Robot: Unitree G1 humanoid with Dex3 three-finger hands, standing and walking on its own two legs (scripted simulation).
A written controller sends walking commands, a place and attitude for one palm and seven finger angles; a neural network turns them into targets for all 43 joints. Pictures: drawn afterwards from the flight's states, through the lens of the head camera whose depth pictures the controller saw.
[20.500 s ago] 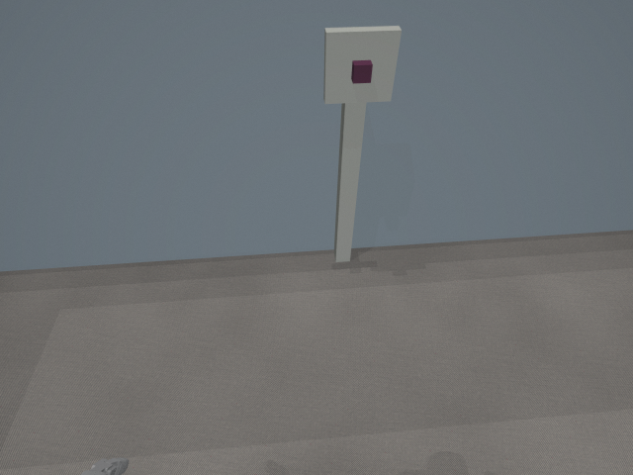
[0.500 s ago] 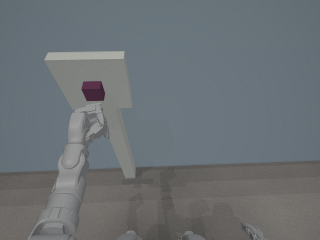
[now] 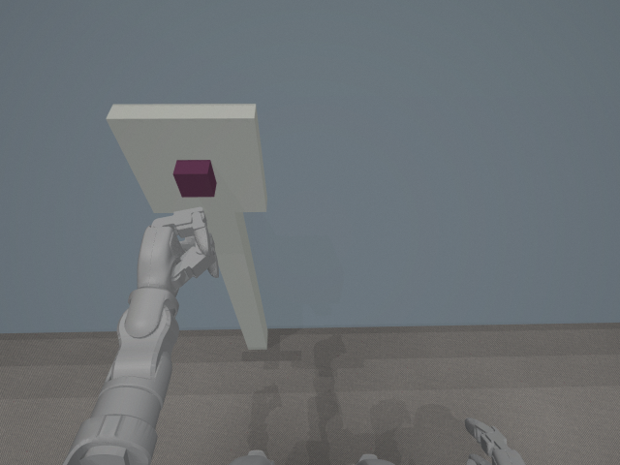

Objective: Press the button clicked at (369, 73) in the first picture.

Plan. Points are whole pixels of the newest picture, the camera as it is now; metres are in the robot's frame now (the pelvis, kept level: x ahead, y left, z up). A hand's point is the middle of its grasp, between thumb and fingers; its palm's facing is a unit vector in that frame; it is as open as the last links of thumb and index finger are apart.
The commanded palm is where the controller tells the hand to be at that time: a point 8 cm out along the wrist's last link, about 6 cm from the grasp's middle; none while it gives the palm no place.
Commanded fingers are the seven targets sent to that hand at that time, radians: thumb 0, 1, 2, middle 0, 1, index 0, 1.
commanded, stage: aim a knuckle at the button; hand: left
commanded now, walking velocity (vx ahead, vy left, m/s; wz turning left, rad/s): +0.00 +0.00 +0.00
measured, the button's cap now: (196, 177) +0.48 +0.17 +0.09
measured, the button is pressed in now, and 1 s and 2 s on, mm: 0 7 3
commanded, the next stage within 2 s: press the button with the knuckle in 0.04 s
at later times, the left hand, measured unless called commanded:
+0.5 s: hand (215, 236) +0.40 +0.14 +0.06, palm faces +0.01 -1.00 -0.03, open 3.1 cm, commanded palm +0.37 +0.19 +0.06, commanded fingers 0.00 0.90 0.90 -1.30 -1.50 -1.30 -1.50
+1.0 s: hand (216, 217) +0.43 +0.14 +0.06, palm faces +0.02 -1.00 -0.03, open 3.4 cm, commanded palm +0.41 +0.20 +0.06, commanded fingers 0.00 0.90 0.90 -1.30 -1.50 -1.30 -1.50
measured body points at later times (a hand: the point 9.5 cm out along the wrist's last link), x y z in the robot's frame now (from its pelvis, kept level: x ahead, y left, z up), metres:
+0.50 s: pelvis +0.00 +0.00 +0.00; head +0.06 +0.00 +0.44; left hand +0.39 +0.19 +0.07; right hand +0.10 -0.25 -0.12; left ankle +0.01 +0.10 -0.69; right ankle +0.00 -0.10 -0.69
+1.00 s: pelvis -0.01 +0.00 -0.01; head +0.07 +0.00 +0.43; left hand +0.42 +0.20 +0.06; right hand +0.06 -0.26 -0.13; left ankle +0.01 +0.10 -0.69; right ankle +0.00 -0.10 -0.69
